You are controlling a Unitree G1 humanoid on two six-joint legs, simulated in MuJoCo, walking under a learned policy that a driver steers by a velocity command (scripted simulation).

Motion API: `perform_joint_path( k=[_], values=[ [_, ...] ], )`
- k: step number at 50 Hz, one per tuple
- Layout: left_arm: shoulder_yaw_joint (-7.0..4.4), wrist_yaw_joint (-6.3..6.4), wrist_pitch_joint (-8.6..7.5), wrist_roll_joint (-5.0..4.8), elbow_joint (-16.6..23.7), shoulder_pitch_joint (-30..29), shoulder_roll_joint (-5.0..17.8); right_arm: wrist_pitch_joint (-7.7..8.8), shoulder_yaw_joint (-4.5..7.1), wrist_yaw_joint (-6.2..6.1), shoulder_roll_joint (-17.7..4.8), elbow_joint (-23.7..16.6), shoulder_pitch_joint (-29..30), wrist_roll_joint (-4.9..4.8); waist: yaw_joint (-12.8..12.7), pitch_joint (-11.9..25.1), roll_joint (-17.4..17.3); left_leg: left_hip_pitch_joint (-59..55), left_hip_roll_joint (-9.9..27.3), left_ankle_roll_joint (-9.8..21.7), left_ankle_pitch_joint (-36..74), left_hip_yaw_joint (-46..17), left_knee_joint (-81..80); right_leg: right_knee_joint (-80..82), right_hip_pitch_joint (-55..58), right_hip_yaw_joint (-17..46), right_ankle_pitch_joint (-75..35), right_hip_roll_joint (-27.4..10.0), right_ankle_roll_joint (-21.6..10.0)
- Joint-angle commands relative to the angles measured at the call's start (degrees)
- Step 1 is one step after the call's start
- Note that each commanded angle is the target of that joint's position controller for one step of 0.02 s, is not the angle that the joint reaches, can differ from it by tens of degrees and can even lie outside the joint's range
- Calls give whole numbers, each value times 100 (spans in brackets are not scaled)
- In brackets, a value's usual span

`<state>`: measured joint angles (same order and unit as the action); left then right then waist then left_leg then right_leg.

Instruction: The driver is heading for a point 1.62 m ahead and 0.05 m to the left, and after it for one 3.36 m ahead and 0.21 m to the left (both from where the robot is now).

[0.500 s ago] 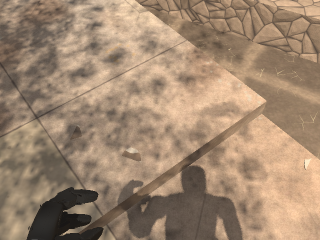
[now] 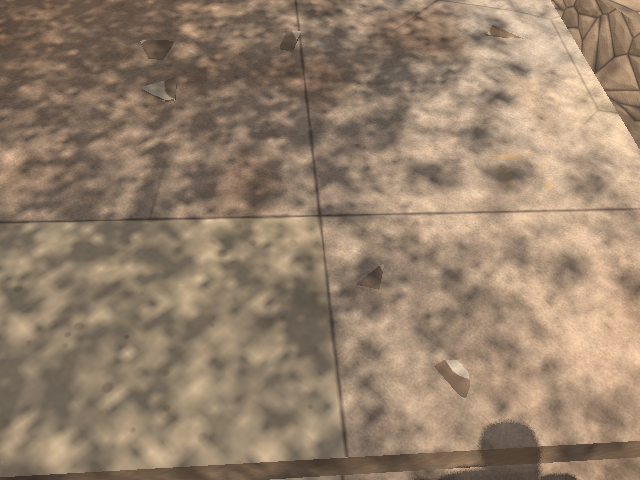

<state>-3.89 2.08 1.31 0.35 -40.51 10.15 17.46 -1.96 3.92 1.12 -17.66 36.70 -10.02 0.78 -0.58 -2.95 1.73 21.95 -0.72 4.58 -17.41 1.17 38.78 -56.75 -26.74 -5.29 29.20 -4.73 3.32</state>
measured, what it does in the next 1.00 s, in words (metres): steps on the spot: right foot, then left foot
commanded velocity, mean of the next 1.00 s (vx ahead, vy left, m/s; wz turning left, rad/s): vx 0.01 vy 0.00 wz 0.27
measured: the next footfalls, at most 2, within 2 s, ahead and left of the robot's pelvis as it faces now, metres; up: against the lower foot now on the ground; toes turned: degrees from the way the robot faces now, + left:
right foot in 0.38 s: +0.14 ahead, -0.10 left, +0.00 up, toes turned +30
left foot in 0.70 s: +0.00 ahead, +0.12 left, +0.00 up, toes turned +20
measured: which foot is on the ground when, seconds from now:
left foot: down 0.00-0.38, up 0.40-0.68, down 0.70-1.00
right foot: up 0.00-0.36, down 0.38-0.70, up 0.72-1.00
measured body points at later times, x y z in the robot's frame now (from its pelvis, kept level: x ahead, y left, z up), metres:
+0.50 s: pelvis +0.03 -0.02 +0.01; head +0.07 -0.02 +0.46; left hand +0.06 +0.30 -0.07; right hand +0.33 -0.21 -0.06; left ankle -0.03 +0.08 -0.65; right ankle +0.11 -0.12 -0.72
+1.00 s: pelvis +0.02 -0.02 +0.01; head +0.07 -0.01 +0.46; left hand +0.12 +0.29 -0.08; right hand +0.24 -0.26 -0.08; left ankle -0.04 +0.11 -0.72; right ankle +0.07 -0.13 -0.69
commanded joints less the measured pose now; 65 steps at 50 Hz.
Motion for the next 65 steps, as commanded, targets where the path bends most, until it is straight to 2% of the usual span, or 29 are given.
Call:
perform_joint_path(
  k=[1, 3, 8, 17, 18, 19, 20, 21, 22, 25, 29, 32, 34, 35, 36, 37, 38, 41, 46, 52, 53, 54, 55, 56, 57, 58, 59, 61, 65],
  values=[
    [-241, 210, -177, -16, 645, -584, 684, 209, 372, -238, -1222, -567, 100, -125, 130, 586, -964, -1424, 1485, 1010, 1541, -2529, -2041, -965, -1839, 1046, -437, 291, 0],
    [-263, 183, -214, 99, 502, -348, 622, 91, 276, -349, -926, -761, 502, -160, -77, 871, -871, -1065, 1172, 752, 2115, -2125, -1754, -848, -1337, 1013, -945, 438, 50],
    [-137, 50, -255, -13, 468, -539, 240, 0, 354, -428, -1029, -847, 320, -173, 38, 1061, -746, -1162, 845, 694, 1691, -2466, -1617, 581, -1022, 1185, -1282, 821, 172],
    [-267, -121, -422, -112, 356, -486, 581, -98, 443, -340, -1066, -1060, 574, -238, 22, 1028, -1270, -895, 470, 490, 1341, -3550, -1333, 2943, 606, 1402, -1403, 944, -92],
    [-318, -128, -429, -105, 272, -274, 666, -113, 415, -334, -989, -1100, 660, -273, -106, 1045, -1142, -552, 250, 315, 1003, -3428, -1108, 3597, 1284, 1354, -2006, 733, -190],
    [-390, -103, -386, -33, 270, -200, 937, -127, 320, -313, -657, -1075, 347, -268, 52, 1298, -383, 151, -157, 45, -659, -2934, -286, 3789, 2248, 2009, -2212, -248, -579],
    [-440, -78, -306, 158, 255, -283, 1266, -88, 284, -278, -578, -1200, 203, -294, 324, 1114, 1452, 1269, -994, -329, -1839, -1480, 1016, 4046, 2398, 3448, -2991, -1373, -1557],
    [-369, -71, -345, 243, 434, -457, 909, 4, 440, -243, -1153, -1076, 113, -158, 261, 1030, 1213, 1515, -524, -609, -1653, -1401, 2396, 4080, 2085, 3820, -3047, -1802, -2008],
    [-276, -24, -332, 166, 552, -707, 612, 13, 499, -211, -1328, -914, 34, -153, 301, 958, 756, 1386, -364, -708, -1273, -1262, 2896, 3941, 1853, 3207, -2930, -1546, -1888],
    [-158, 59, -222, -25, 519, -700, 474, -39, 284, -210, -707, -754, 40, -106, 140, 594, 198, 1389, -310, -895, -713, -936, 3255, 3812, 1643, 2221, -3023, -809, -1565],
    [-37, -84, -165, 3, 342, -550, 316, 83, -75, -208, 82, -777, 230, 27, 73, 878, 742, 69, -22, -946, -1086, -452, 748, 3691, 1576, 1689, -3367, -319, -1440],
    [-237, -163, -94, -150, 317, -235, 926, 121, 109, -236, -327, -624, 133, -97, 1, 658, 1108, -571, -361, -931, -145, -97, -989, 3449, 1551, 2159, -3487, -337, -1461],
    [-261, -151, -147, -270, 338, -129, 941, 137, 210, -289, -591, -564, -156, -134, 129, 770, 939, -1488, -185, -583, 575, -376, -1891, 3272, 1127, 2436, -3245, -256, -1150],
    [-193, -163, -213, -232, 404, -182, 690, 110, 274, -358, -839, -555, -508, -75, 237, 1044, 457, -2324, 568, -303, 1202, -827, -1732, 2786, 428, 2245, -2383, -52, -808],
    [-92, -177, -294, -237, 603, -289, 281, 35, 408, -380, -1342, -446, -482, 107, 110, 897, -1360, -2264, 1676, 426, 1949, -1831, -1741, 1859, -714, 1132, -810, 664, -382],
    [-173, -165, -326, -197, 589, -331, 593, 60, 359, -359, -1037, -530, -362, 216, 284, 957, -1668, -1995, 2361, 1066, 2626, -2326, -1898, 676, -889, 789, 515, 556, -119],
    [-300, -162, -280, -211, 517, -284, 837, 116, 243, -375, -679, -612, -209, 224, 283, 843, -1301, -1923, 2386, 1185, 3129, -2156, -1932, -421, -1091, 862, 588, 439, 24],
    [-292, -97, 18, -197, 337, 94, 519, 238, 177, -433, -418, -646, 478, -4, -31, 547, -1044, -1749, 1775, 672, 3204, -954, -1862, -1106, -1346, 826, -305, 171, 254],
    [-124, -282, 101, -170, 799, -430, 190, 174, 277, -469, -597, -461, 289, 10, 238, 623, -1087, -1777, 1755, 675, 2765, -180, -1881, 253, -833, 379, -914, 13, 261],
    [-294, -436, 224, -188, 914, -52, 504, 262, 418, -286, -883, -268, 395, -239, -31, 708, -1089, -1524, 1998, 247, 2601, 354, -1111, 2110, 576, -137, -1382, 318, -306],
    [-386, -371, 226, -181, 816, 267, 628, 282, 394, -249, -735, -159, 208, -250, -151, 809, -811, -1195, 1776, -42, 2392, 661, -449, 2623, 1293, -96, -1818, 521, -506],
    [-585, -261, 194, -172, 743, 789, 1154, 310, 351, -216, -554, -139, -2, -135, -327, 973, 197, -49, 1269, -523, 1392, 1037, 997, 3053, 2594, 845, -3783, 146, -910],
    [-698, -183, 110, -79, 938, 818, 1933, 341, 174, -205, -107, -598, 281, 181, -103, 1091, 1980, 2074, 287, -1059, -2354, 796, 2878, 3032, 3565, 3436, -6140, -1359, -2049],
    [-613, -273, -71, 104, 1008, 877, 1684, 371, 212, -250, -386, -660, 766, 121, -555, 1837, 1196, 2310, 118, -1015, -2423, -475, 3617, 3460, 3375, 3997, -5208, -1779, -2664],
    [-541, -287, -182, 84, 976, 661, 1513, 380, 249, -280, -576, -690, 1009, -40, -456, 1468, 711, 2353, 208, -858, -1924, -667, 3644, 3629, 3082, 3549, -4346, -1502, -2423],
    [-496, -230, -204, -63, 953, 337, 1320, 381, 269, -330, -605, -626, 953, -49, -232, 1099, 387, 2369, 308, -763, -1347, -729, 3293, 3675, 2729, 3172, -3649, -1155, -2063],
    [-418, -168, -151, -185, 1021, -9, 1125, 357, 297, -385, -674, -544, 855, 10, -61, 901, 250, 2251, 373, -750, -930, -759, 2954, 3705, 2384, 2933, -3319, -949, -1815],
    [-368, -61, -59, -145, 1167, -418, 1085, 328, 301, -376, -631, -447, 651, 60, 173, 869, 377, 1643, 172, -801, -330, -680, 2706, 3721, 1711, 2611, -3355, -598, -1637],
    [-395, 44, 2, -151, 1160, -290, 1152, 345, 187, -328, -364, -318, 575, 8, 128, 980, 370, 1383, -176, -961, 79, -742, 1625, 3581, 1656, 2721, -3108, -325, -1552]
  ],
)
